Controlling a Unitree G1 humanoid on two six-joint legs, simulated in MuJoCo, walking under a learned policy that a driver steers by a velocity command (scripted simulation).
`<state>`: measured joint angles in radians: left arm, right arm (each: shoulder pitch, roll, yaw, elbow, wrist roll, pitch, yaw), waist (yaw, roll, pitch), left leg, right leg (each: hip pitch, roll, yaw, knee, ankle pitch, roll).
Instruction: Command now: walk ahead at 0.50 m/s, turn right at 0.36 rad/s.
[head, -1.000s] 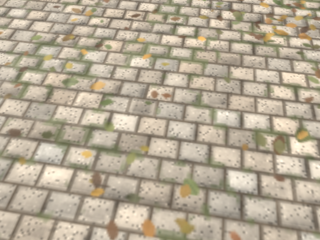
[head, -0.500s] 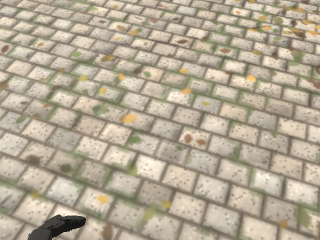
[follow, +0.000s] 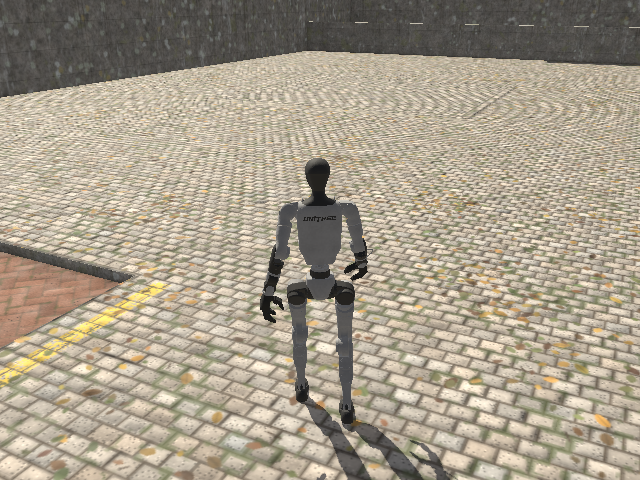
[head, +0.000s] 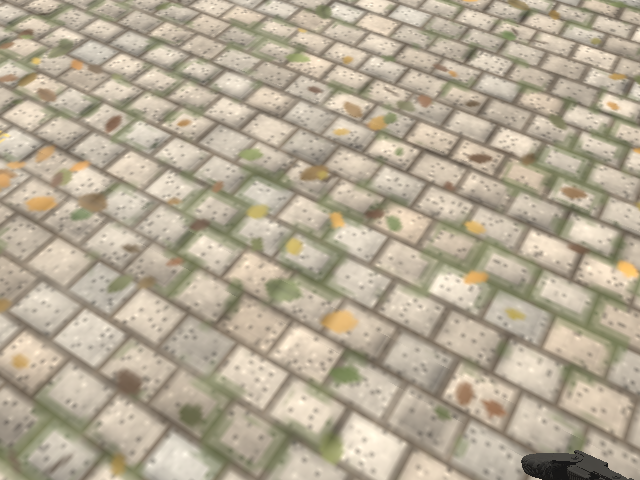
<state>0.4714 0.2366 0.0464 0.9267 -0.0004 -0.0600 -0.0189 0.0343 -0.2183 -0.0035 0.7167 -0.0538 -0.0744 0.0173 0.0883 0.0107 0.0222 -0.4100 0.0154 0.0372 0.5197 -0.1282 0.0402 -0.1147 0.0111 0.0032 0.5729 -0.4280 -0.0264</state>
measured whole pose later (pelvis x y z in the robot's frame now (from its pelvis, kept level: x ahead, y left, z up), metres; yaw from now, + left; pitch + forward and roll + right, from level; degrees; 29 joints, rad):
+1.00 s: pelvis +0.49 -0.14 +0.00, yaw -35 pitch +2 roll -1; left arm 0.47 0.29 0.07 0.84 0.01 -0.04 0.01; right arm 0.02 -0.25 -0.01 0.68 -0.03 -0.04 0.03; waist 0.11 0.02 0.03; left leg -0.55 0.02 -0.02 0.57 -0.10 -0.02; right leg 0.03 0.14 0.22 0.35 -0.39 -0.11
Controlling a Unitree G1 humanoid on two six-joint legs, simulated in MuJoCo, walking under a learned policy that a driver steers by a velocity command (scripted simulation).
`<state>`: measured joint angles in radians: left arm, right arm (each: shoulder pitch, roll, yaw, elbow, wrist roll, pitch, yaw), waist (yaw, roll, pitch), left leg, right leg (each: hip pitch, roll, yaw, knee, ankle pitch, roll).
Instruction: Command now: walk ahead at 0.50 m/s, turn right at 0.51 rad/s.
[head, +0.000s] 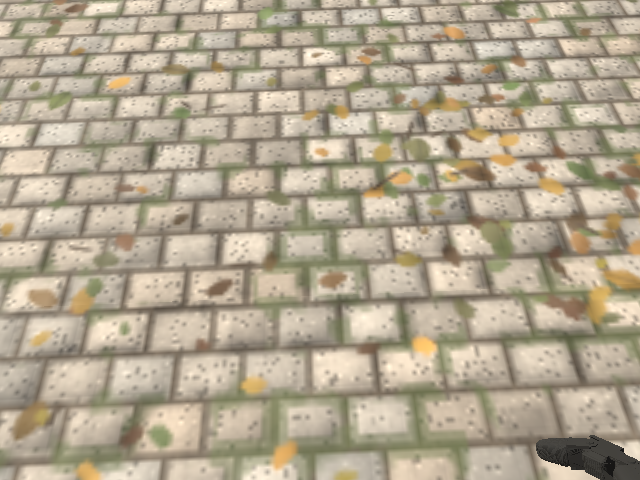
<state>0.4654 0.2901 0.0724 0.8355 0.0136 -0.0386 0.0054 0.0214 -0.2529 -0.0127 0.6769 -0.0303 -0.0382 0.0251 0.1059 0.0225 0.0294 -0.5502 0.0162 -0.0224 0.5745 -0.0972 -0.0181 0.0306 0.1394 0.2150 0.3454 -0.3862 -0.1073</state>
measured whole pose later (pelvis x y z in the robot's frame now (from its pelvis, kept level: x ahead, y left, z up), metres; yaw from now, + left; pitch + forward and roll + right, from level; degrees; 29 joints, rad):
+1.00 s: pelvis +0.51 -0.04 +0.01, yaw -5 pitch +1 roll -2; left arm 0.45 0.22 0.03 0.99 0.02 -0.08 0.00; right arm 0.05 -0.23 -0.02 0.80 -0.03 -0.03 0.03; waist 0.07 0.04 0.04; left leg -0.56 0.06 0.06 0.60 -0.05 0.04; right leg 0.09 0.08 -0.06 0.21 -0.31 -0.06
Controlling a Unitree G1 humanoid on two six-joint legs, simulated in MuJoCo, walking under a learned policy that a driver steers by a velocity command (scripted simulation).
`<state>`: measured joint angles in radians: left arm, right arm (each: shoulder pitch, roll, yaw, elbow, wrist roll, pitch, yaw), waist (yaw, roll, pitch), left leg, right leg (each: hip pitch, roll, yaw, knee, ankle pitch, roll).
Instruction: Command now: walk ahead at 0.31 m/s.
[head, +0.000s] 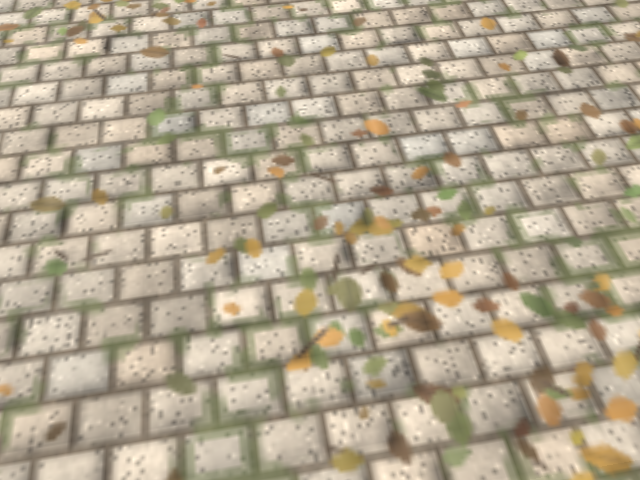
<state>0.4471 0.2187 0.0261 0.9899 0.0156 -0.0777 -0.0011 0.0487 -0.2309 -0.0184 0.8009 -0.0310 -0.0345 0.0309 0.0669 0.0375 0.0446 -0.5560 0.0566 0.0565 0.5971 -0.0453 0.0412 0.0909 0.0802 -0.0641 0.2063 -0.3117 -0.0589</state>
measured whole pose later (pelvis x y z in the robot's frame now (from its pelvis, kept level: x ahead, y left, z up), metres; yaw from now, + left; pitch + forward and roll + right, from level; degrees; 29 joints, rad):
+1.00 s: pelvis +0.15 +0.03 +0.01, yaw +30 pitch +1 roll +0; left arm 0.37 0.27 0.07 0.89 0.03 -0.06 0.01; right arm 0.11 -0.29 -0.08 0.80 -0.04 0.05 0.09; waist 0.06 0.02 0.02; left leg -0.46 0.04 0.03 0.75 -0.29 0.00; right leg -0.02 -0.05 -0.19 0.28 -0.28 0.01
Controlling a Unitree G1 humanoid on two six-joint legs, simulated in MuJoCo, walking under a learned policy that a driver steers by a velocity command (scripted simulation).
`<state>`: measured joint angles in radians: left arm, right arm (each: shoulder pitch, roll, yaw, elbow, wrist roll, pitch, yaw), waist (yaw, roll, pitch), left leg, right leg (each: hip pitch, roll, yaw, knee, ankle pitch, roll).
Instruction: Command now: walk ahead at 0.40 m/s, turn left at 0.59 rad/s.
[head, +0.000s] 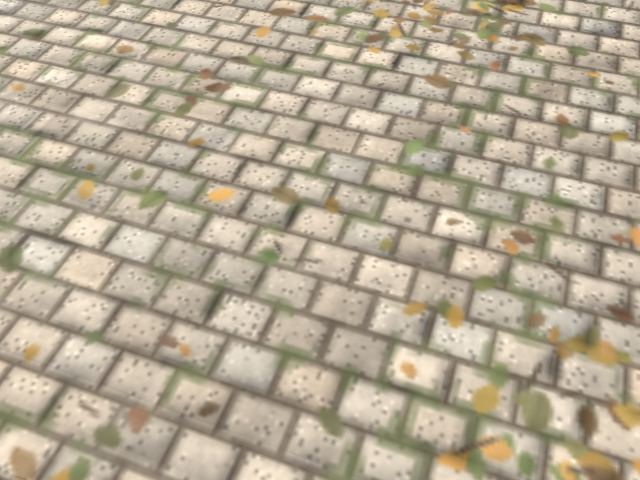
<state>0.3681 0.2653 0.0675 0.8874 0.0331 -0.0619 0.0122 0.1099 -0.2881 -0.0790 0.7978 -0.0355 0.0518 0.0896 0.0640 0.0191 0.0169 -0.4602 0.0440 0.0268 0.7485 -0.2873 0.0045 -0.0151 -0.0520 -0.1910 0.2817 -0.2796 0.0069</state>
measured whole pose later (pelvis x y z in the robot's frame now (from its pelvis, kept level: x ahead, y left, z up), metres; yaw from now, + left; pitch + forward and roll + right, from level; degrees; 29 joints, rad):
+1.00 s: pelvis +0.51 +0.19 +0.00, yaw +35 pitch +1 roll -2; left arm 0.40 0.25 0.04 0.90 0.02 -0.09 -0.01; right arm 0.08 -0.28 -0.03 0.74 -0.04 0.00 0.07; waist 0.06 0.04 0.05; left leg -0.63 0.06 -0.01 0.73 -0.06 0.05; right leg 0.01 0.01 -0.21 0.24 -0.27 -0.02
